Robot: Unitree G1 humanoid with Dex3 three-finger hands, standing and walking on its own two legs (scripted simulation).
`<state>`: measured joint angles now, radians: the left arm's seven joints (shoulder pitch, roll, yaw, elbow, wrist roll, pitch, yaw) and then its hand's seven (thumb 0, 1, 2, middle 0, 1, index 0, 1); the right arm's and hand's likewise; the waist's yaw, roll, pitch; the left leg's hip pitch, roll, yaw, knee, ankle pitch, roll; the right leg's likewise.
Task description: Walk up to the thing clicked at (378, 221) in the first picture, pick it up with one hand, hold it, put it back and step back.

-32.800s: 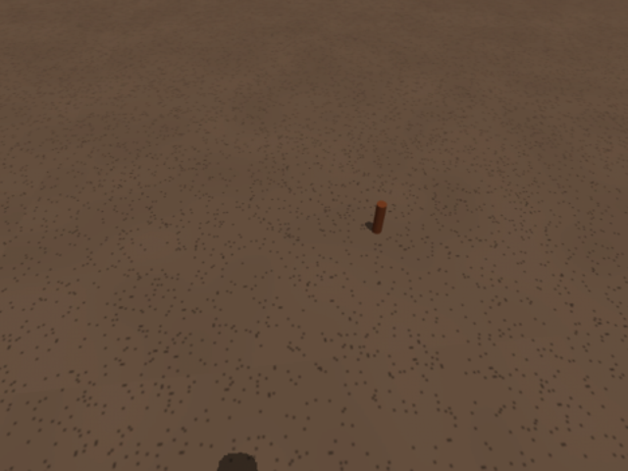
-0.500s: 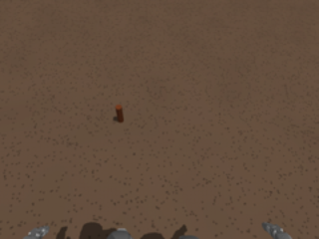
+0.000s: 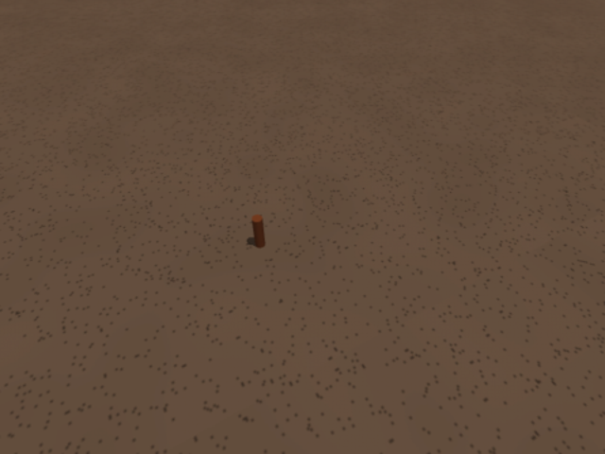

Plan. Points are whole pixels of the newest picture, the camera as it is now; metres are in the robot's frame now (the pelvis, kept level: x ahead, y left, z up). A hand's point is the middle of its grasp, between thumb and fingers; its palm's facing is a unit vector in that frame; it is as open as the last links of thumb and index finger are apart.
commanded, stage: step back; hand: left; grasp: from the side
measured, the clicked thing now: (258, 231) +1.06 +0.21 -0.68
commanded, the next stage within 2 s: stand in 0.76 s
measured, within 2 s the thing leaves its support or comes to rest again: neither
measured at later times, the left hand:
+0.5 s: hand out of the picture +0.09 +0.26 -0.14, palm faces +0.03 -0.91 -0.40, open 7.4 cm
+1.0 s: hand out of the picture +0.14 +0.26 -0.14, palm faces -0.03 -0.94 -0.34, open 7.4 cm
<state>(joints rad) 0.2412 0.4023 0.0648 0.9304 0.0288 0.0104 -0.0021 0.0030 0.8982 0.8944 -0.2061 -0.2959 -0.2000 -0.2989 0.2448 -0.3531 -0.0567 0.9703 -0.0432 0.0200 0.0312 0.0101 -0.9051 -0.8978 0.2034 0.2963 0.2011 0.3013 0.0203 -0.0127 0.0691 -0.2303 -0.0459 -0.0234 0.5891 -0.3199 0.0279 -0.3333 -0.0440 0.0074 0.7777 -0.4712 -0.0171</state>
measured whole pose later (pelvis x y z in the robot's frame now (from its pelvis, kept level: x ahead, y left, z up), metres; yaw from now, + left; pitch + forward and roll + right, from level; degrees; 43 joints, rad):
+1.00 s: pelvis +0.07 +0.01 +0.01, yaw +0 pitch -3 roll +0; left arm 0.14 0.35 0.00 1.08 0.00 -0.03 -0.01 0.00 0.90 0.89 -0.21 -0.30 -0.20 -0.30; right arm 0.10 -0.35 -0.02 1.08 -0.01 -0.01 0.02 0.01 -0.90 -0.90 0.20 0.30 0.20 0.30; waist 0.00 0.02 0.07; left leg -0.24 0.05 0.03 0.47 -0.18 -0.03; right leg -0.11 -0.03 -0.01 0.47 -0.30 0.03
